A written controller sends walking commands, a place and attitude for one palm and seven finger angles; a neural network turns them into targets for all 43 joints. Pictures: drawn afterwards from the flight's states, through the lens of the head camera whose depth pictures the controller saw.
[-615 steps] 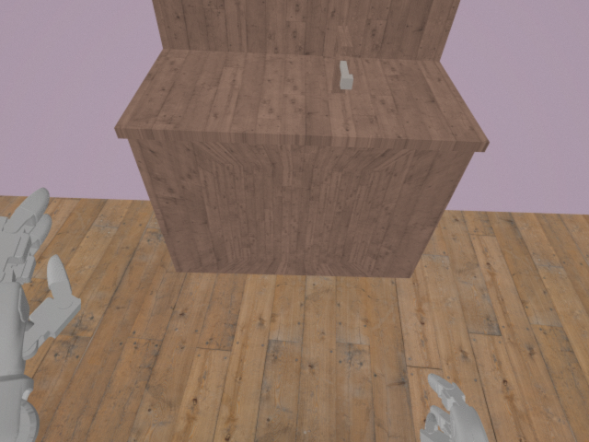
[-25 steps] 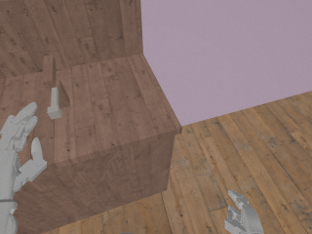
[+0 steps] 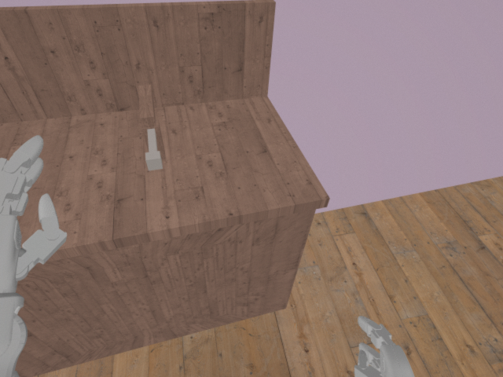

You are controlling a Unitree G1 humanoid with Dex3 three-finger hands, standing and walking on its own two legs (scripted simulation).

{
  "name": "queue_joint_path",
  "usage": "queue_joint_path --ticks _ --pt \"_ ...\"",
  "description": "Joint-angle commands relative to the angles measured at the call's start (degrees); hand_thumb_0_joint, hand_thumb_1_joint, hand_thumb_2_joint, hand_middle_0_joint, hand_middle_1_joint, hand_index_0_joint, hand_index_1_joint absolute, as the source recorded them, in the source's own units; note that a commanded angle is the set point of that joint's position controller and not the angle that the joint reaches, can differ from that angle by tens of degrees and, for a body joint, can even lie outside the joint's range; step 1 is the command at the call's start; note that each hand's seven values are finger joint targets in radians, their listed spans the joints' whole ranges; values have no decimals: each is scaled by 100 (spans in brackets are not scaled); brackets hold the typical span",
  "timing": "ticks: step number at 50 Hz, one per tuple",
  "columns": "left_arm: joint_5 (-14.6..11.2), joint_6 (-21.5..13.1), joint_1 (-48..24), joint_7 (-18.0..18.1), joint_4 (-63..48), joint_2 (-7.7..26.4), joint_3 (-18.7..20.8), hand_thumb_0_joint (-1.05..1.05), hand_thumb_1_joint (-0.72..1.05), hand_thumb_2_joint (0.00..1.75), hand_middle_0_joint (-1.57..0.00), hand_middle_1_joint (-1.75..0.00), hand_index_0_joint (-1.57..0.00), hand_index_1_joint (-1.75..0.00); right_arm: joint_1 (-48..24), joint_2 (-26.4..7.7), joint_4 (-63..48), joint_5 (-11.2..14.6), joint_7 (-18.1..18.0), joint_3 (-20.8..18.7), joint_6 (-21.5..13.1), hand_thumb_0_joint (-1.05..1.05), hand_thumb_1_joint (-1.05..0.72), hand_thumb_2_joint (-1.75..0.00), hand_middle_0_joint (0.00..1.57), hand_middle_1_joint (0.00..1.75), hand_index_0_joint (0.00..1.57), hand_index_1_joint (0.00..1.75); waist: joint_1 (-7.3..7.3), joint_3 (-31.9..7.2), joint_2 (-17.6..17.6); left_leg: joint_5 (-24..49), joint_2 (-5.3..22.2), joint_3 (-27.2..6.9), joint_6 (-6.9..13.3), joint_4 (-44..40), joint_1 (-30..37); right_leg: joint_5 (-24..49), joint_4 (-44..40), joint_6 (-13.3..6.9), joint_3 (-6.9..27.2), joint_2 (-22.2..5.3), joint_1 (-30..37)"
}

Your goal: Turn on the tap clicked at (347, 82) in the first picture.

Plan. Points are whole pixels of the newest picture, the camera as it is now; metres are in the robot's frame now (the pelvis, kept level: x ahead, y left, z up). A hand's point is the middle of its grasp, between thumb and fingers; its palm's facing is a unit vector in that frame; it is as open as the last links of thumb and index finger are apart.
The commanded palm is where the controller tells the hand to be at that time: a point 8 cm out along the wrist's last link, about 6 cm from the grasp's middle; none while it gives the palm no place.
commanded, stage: come to a stop and stand still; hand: left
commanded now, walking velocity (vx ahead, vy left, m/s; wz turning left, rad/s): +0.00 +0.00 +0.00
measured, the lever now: (154, 160) +0.48 +0.25 +0.07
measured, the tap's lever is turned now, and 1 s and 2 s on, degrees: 0 0 0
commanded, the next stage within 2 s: none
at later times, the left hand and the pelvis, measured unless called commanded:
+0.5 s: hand out of the picture +0.13 +0.27 +0.18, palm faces +0.40 -0.83 -0.40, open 7.4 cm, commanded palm +0.08 +0.30 +0.18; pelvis -0.08 +0.02 -0.01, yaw -1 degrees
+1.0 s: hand out of the picture +0.04 +0.32 +0.16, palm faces +0.43 -0.82 -0.37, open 7.4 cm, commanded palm -0.01 +0.34 +0.18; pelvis -0.17 +0.06 -0.01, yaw +0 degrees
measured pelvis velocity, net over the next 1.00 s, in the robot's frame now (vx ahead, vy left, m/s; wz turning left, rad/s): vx -0.17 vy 0.06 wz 0.00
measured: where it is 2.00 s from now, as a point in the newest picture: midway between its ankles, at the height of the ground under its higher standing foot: outside the picture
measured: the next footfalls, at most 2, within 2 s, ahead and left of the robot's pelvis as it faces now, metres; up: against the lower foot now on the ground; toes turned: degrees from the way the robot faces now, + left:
right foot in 0.40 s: -0.03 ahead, -0.04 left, +0.00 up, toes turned -1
left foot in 0.66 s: -0.07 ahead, +0.17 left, +0.00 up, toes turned +3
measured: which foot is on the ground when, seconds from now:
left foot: down 0.00-0.38, up 0.40-0.64, down 0.66-1.00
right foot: down 0.00-0.16, up 0.18-0.38, down 0.40-1.00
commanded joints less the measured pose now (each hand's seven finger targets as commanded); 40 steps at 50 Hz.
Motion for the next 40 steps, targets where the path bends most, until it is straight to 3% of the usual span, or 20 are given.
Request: queue_joint_path --ticks 1,3,6,7,9,10,12,17,18,19,20,21,22,25,30,34,35,36,38,40 --pt "-53 -300 -913 80 -1307 909 479 0 90 90 -20 -30 -20 -30 -581 -799 -815 49 -74 -381 -313 0 -90 -90 20 30 20 30 -75 -529 -28 -2305 468 -406 -267 -429 -88 -982 -589 -247 183 -148 -293" --pt "-97 -264 -985 70 -1453 930 429 0 90 90 -20 -30 -20 -30 -480 -802 -708 66 -96 -388 -308 0 -90 -90 20 30 20 30 -167 -630 -618 -1531 110 -248 -282 1294 839 -1480 -936 -566 803 -676 -1639" --pt "-173 -117 -1212 96 -1545 940 347 0 90 90 -20 -30 -20 -30 -415 -733 -404 67 -109 -320 -208 0 -90 -90 20 30 20 30 -416 -439 -850 -1171 347 -1120 -221 2455 1741 -2030 -473 -679 1046 -1040 -3800" --pt "-185 -85 -1368 128 -1511 938 370 0 90 90 -20 -30 -20 -30 -378 -793 -390 72 -149 -307 -171 0 -90 -90 20 30 20 30 -460 -280 -495 -1570 400 -1338 -155 1532 1413 -2270 156 -453 769 -763 -3771" --pt "-168 -98 -1564 192 -1847 1018 585 0 90 90 -20 -30 -20 -30 -601 -1058 -558 71 -157 -382 -224 0 -90 -90 20 30 20 30 -439 -297 2475 -4128 1577 -3220 139 -2107 -746 -1760 3976 106 -160 731 -2198" --pt "-162 -173 -2079 200 -2333 1565 955 0 90 90 -20 -30 -20 -30 -698 -882 -664 87 -84 -468 -321 0 -90 -90 20 30 20 30 -324 -283 2621 -4236 1724 -3490 -224 -2772 -1825 -1291 5348 139 231 877 -1399" --pt "-163 -131 -1463 74 -1908 1340 890 0 90 90 -20 -30 -20 -30 -765 -973 -568 18 107 -563 -369 0 -90 -90 20 30 20 30 -133 -401 1090 -3351 1270 -2114 -633 -2390 -2017 -624 5503 167 -72 955 -931" --pt "-281 -217 -98 35 -2087 1197 1033 0 90 90 -20 -30 -20 -30 -724 -790 -892 -25 113 -441 -212 0 -90 -90 20 30 20 30 105 -1237 1412 -2059 1022 -1197 -618 -1164 -1126 -892 416 -379 -328 462 1362" --pt "-241 -185 -84 -6 -1874 1263 1042 0 90 90 -20 -30 -20 -30 -667 -803 -934 25 117 -436 -111 0 -90 -90 20 30 20 30 139 -1249 673 -1859 688 -684 -593 306 -1203 -520 -389 -469 92 -9 1547" --pt "-222 -224 -276 -57 -1842 1194 943 0 90 90 -20 -30 -20 -30 -510 -758 -962 108 115 -475 -66 0 -90 -90 20 30 20 30 91 -975 -804 -1198 -28 69 -543 3049 -591 476 -1643 -682 735 -860 440" --pt "-285 -237 -429 3 -1729 1139 896 0 90 90 -20 -30 -20 -30 -556 -788 -1006 164 100 -372 -106 0 -90 -90 20 30 20 30 -111 -797 -1415 -1382 -303 -293 -500 4655 -1282 1606 -1700 -914 1083 -1261 115" --pt "-358 -122 -397 -23 -1152 850 595 0 90 90 -20 -30 -20 -30 -429 -848 -950 254 47 -439 -231 0 -90 -90 20 30 20 30 -186 -514 -1773 -1097 -132 -1000 -557 5380 -1559 1222 -1580 -1165 2001 -1719 -521" --pt "-392 -112 -458 -26 -1193 813 554 0 90 90 -20 -30 -20 -30 -406 -1037 -939 263 44 -586 -361 0 -90 -90 20 30 20 30 -221 -49 -1605 -745 123 -1517 -542 5484 -1535 653 -1570 -1290 2533 -1841 -1224" --pt "-254 -316 -569 192 -1616 1094 605 0 90 90 -20 -30 -20 -30 -528 -787 -727 75 -84 -388 -281 0 -90 -90 20 30 20 30 -214 -310 527 -858 398 -1221 -490 4105 -1660 1275 -1026 -1314 2078 -1785 -259" --pt "-148 -344 -28 516 -1700 1278 862 0 90 90 -20 -30 -20 -30 -487 -671 -757 -85 -300 -364 -580 0 -90 -90 20 30 20 30 -24 -1229 -690 -445 56 -144 -244 -140 9 1658 -134 -626 1220 -1160 575" --pt "-249 -411 102 363 -1881 1320 982 0 90 90 -20 -30 -20 -30 -301 -808 -722 37 -294 -550 -580 0 -90 -90 20 30 20 30 -77 -1262 123 2176 858 -96 -14 -1568 1528 1435 1426 63 179 -100 191" --pt "-335 -415 90 313 -1852 1375 1065 0 90 90 -20 -30 -20 -30 -384 -729 -706 6 -232 -502 -588 0 -90 -90 20 30 20 30 -255 -1009 1637 2346 1430 -1100 393 -1011 1746 -494 1887 302 -215 114 -875" --pt "-197 -437 -393 237 -1938 1495 1040 0 90 90 -20 -30 -20 -30 -557 -697 -653 -75 -196 -452 -512 0 -90 -90 20 30 20 30 -334 -294 2115 1420 1834 -2265 771 -1353 578 -1335 2076 234 -116 87 -1070" --pt "-157 -396 574 142 -1311 1092 1046 0 90 90 -20 -30 -20 -30 -346 -894 -678 87 -78 -645 -412 0 -90 -90 20 30 20 30 -127 -441 830 510 1772 -1614 640 -715 11 -1081 1098 6 86 -28 -228" --pt "-200 -310 897 78 -1360 1161 1111 0 90 90 -20 -30 -20 -30 -300 -926 -898 159 -14 -656 -282 0 -90 -90 20 30 20 30 -3 -1006 80 -1284 923 -713 181 790 -669 -472 -165 -3 -43 29 1135"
